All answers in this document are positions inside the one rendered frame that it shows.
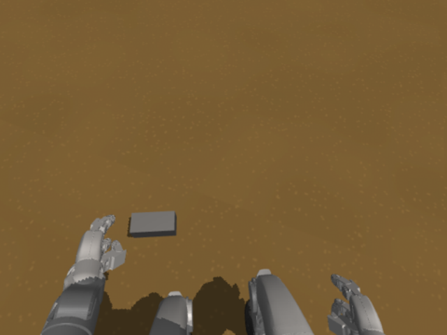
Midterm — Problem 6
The left robot arm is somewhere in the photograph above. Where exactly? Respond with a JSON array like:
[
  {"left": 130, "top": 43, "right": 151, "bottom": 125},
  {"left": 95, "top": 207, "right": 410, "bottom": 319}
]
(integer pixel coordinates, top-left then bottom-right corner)
[{"left": 41, "top": 259, "right": 105, "bottom": 335}]

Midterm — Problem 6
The left robot hand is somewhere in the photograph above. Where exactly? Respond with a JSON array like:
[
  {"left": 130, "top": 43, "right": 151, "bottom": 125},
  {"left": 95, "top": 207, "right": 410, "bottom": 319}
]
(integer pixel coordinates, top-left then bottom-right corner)
[{"left": 75, "top": 215, "right": 126, "bottom": 273}]

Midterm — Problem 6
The carton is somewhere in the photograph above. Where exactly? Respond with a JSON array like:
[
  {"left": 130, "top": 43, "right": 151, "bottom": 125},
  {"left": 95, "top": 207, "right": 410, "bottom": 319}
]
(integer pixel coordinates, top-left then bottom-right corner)
[{"left": 129, "top": 211, "right": 177, "bottom": 238}]

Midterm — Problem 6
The right robot hand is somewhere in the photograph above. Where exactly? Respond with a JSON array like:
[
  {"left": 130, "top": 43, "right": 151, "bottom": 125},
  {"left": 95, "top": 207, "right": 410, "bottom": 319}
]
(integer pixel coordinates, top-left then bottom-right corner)
[{"left": 328, "top": 274, "right": 383, "bottom": 335}]

